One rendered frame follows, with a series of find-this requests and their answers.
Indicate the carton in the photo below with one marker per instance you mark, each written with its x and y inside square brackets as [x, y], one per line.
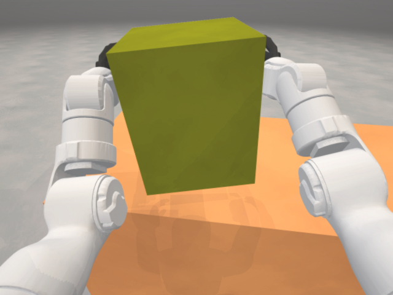
[191, 97]

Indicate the right robot hand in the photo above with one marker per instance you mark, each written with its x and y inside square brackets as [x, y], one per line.
[272, 48]

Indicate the pedestal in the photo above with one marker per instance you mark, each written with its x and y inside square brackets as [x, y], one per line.
[252, 239]

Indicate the robot right forearm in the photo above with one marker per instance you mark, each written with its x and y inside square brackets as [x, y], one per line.
[317, 124]

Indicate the robot left forearm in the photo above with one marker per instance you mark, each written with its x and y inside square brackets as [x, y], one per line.
[87, 133]

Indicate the right robot upper arm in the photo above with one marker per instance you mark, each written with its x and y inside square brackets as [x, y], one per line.
[348, 189]

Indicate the left robot upper arm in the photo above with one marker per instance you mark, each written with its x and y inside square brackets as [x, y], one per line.
[80, 213]

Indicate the left robot hand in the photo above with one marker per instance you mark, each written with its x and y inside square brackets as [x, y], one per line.
[103, 62]

